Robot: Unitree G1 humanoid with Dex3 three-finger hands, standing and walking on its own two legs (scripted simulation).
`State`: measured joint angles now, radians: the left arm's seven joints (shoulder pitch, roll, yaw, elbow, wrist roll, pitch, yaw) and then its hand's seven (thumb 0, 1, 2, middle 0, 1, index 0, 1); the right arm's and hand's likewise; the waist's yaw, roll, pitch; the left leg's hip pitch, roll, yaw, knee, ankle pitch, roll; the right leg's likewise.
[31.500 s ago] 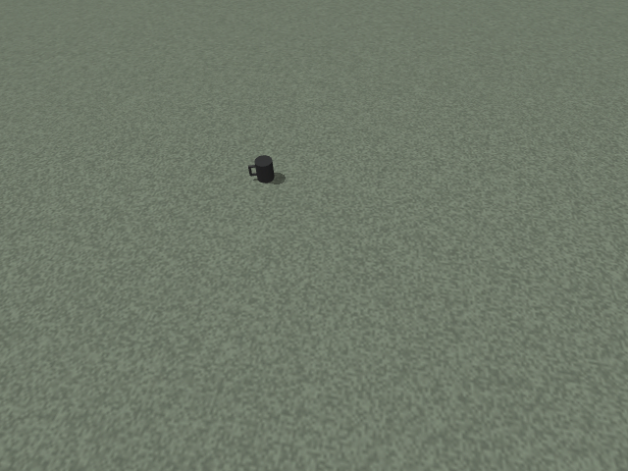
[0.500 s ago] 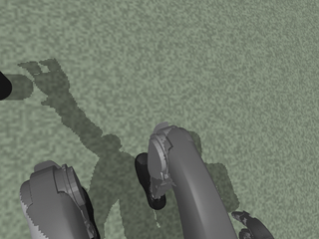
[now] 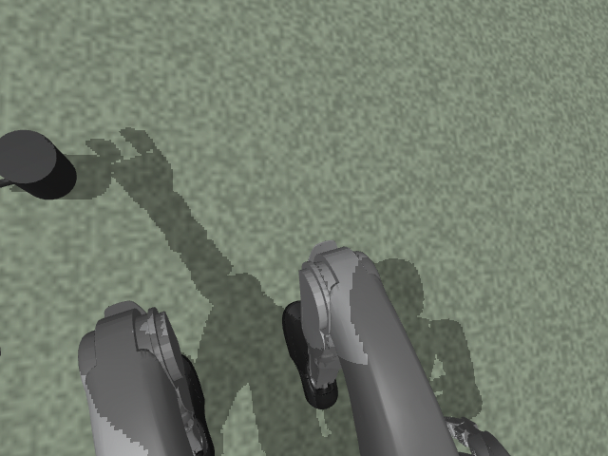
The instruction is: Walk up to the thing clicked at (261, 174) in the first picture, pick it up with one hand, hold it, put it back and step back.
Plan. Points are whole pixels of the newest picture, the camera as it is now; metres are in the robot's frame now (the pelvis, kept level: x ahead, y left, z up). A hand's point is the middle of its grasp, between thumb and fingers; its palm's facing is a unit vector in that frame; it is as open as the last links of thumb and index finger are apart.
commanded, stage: home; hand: left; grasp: from above
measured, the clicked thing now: (26, 170) +0.55 +0.30 -0.32
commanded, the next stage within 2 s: none
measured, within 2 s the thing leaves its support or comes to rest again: neither
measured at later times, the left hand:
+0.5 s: hand out of the picture +0.35 +0.24 +0.09, palm faces -0.05 -0.87 -0.49, open 7.5 cm
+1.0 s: hand out of the picture +0.24 +0.20 +0.27, palm faces +0.21 -0.95 -0.22, open 7.4 cm
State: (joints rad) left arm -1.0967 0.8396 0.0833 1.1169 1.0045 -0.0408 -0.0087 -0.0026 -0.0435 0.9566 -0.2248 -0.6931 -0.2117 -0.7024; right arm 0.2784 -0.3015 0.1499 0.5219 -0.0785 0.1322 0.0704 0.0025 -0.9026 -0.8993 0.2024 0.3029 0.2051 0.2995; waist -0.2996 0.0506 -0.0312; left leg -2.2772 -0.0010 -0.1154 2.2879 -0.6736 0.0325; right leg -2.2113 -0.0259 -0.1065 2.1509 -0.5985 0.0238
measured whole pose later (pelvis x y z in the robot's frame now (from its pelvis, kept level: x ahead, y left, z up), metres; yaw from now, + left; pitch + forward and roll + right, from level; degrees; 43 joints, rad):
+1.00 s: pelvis +0.08 +0.00 +0.34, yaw +9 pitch +13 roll -3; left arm 0.35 0.22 0.05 0.04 -0.07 0.41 0.07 0.01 0.90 0.90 -0.20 -0.30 -0.20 -0.29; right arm 0.28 -0.22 0.05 0.55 0.03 -0.15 -0.17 0.01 -0.91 -0.90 0.20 0.30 0.20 0.30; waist -0.07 0.05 -0.17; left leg -0.80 0.02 -0.05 1.06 -0.50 0.00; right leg -0.77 0.00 -0.07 0.99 -0.44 0.00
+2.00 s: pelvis +0.09 +0.00 +0.35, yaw +9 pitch +10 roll -3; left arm 0.49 0.22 0.03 -0.12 -0.05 0.44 0.02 0.01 0.91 0.90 -0.20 -0.30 -0.20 -0.30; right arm 0.29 -0.22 0.04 0.55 0.01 -0.23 -0.18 0.02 -0.91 -0.90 0.20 0.30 0.21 0.30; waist -0.03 0.05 -0.16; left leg -0.68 0.02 -0.05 1.01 -0.51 0.00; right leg -0.65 -0.01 -0.06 0.93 -0.46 0.01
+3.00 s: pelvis +0.10 +0.00 +0.35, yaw +9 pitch +11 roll -3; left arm 0.50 0.22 0.03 -0.13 -0.05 0.44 0.02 0.01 0.90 0.90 -0.20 -0.30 -0.20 -0.29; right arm 0.29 -0.22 0.03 0.54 0.01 -0.23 -0.18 0.02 -0.91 -0.90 0.20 0.30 0.21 0.30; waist -0.03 0.05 -0.16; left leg -0.68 0.02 -0.05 1.02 -0.52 0.00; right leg -0.66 0.00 -0.07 0.94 -0.46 0.01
